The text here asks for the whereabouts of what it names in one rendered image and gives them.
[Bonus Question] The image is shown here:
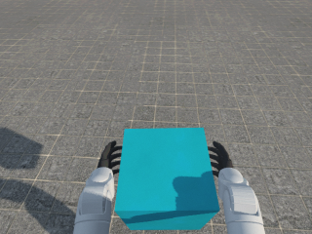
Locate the robot right forearm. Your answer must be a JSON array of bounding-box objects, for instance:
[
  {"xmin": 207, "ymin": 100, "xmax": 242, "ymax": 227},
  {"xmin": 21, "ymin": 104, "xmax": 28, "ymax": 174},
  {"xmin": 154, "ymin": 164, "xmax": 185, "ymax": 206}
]
[{"xmin": 217, "ymin": 168, "xmax": 265, "ymax": 234}]

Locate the robot left forearm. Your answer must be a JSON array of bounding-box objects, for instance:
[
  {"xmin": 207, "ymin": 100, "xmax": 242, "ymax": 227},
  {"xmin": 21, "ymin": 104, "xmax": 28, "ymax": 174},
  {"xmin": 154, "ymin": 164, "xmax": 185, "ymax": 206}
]
[{"xmin": 73, "ymin": 167, "xmax": 115, "ymax": 234}]

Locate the left robot hand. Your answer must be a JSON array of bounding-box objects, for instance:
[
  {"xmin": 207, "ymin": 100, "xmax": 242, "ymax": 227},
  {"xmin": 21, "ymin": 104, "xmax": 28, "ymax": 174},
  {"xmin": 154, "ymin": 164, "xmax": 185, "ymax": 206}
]
[{"xmin": 97, "ymin": 140, "xmax": 123, "ymax": 175}]

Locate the carton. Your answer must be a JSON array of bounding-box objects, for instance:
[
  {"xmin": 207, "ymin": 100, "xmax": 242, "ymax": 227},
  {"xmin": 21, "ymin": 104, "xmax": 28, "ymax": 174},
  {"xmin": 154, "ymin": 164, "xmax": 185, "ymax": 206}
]
[{"xmin": 114, "ymin": 128, "xmax": 220, "ymax": 230}]

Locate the right robot hand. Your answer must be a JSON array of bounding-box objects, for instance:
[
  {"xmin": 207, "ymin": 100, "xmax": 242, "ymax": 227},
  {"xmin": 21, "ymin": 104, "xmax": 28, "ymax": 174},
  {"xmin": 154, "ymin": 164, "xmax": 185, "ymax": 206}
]
[{"xmin": 208, "ymin": 141, "xmax": 234, "ymax": 177}]

